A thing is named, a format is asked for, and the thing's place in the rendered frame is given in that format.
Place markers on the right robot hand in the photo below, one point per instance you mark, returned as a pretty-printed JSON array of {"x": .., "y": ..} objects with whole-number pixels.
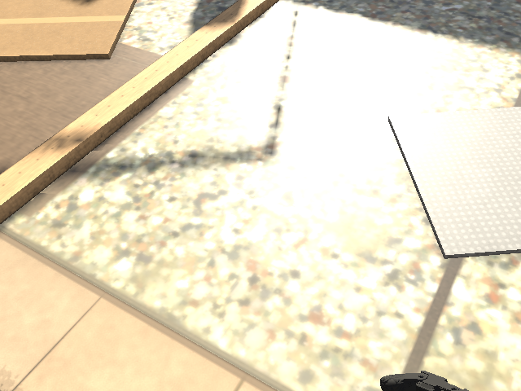
[{"x": 424, "y": 381}]

